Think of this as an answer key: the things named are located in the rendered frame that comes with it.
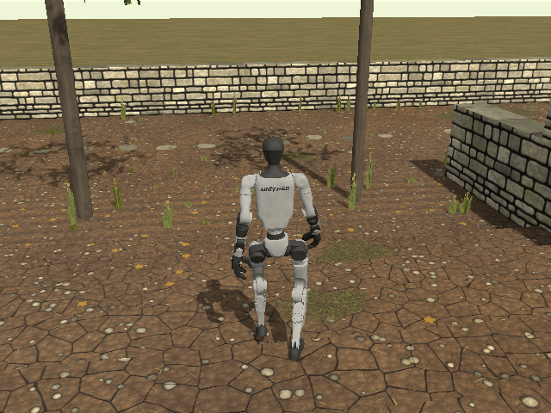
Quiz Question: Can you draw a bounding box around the robot left hand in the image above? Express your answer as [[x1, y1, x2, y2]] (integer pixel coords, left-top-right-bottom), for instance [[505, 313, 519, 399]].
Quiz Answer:
[[232, 256, 252, 280]]

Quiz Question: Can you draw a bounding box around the robot right hand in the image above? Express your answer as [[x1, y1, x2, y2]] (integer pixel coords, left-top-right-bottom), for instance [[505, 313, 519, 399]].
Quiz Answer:
[[302, 231, 321, 249]]

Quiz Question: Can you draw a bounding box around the left robot upper arm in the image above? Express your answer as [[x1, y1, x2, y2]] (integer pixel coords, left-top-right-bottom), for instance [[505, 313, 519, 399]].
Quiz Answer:
[[239, 174, 257, 225]]

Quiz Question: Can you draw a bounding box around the left robot forearm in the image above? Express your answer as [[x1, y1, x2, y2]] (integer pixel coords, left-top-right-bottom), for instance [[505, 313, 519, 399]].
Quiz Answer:
[[232, 212, 249, 257]]

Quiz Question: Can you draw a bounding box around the right robot shin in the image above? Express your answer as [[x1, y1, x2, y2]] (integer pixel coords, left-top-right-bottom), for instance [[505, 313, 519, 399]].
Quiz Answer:
[[292, 288, 307, 349]]

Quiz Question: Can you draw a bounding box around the robot left thigh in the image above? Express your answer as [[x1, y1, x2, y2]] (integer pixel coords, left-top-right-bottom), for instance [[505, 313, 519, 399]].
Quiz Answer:
[[249, 241, 267, 294]]

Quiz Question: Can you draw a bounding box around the right robot forearm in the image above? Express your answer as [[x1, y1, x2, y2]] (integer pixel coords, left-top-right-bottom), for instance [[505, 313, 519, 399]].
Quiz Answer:
[[306, 205, 320, 235]]

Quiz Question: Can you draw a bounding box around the right robot upper arm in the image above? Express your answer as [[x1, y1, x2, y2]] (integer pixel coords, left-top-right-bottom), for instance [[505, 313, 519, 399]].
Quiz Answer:
[[292, 173, 316, 218]]

